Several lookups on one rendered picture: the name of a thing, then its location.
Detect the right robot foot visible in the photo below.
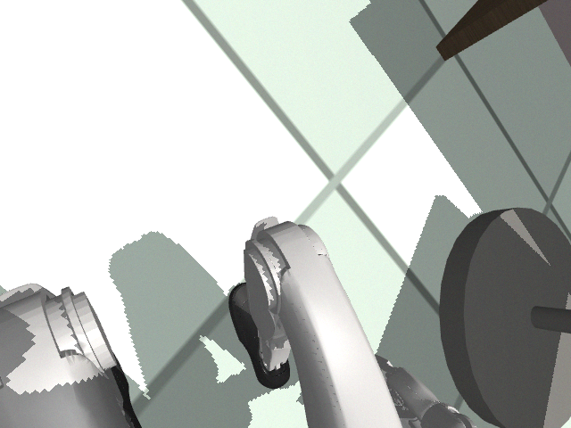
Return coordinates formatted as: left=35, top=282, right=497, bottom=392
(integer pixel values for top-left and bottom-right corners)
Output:
left=228, top=283, right=290, bottom=389

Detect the right robot arm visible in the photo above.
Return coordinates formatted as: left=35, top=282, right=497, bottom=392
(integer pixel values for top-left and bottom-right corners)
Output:
left=421, top=403, right=477, bottom=428

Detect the right robot hand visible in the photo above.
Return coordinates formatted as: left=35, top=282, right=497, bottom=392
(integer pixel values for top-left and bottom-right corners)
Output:
left=375, top=355, right=441, bottom=428

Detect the office chair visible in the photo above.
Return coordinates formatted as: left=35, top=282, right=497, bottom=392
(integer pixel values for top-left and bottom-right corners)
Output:
left=439, top=208, right=571, bottom=428

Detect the left robot foot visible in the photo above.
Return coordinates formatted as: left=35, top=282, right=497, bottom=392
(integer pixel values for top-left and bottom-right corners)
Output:
left=111, top=353, right=142, bottom=428

